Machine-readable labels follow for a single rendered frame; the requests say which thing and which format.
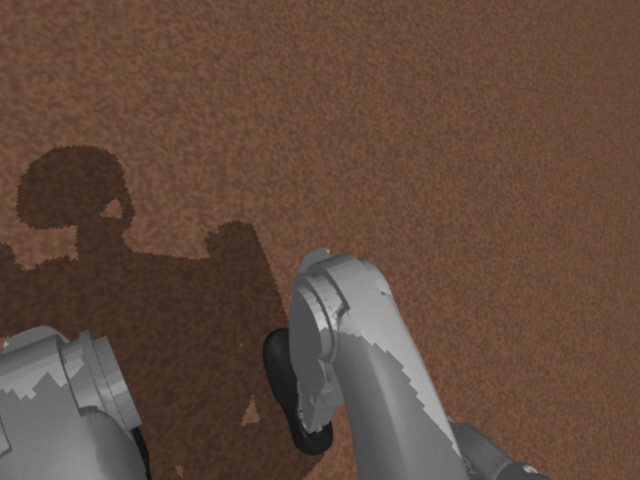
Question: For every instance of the right robot foot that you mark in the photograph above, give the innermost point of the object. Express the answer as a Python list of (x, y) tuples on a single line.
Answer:
[(283, 383)]

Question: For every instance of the left robot foot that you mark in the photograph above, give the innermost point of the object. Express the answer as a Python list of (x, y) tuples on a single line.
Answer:
[(143, 450)]

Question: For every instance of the right robot arm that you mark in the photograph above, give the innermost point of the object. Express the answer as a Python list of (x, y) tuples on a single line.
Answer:
[(520, 471)]

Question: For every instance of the right robot hand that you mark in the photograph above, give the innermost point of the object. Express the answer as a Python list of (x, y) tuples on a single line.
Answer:
[(479, 452)]

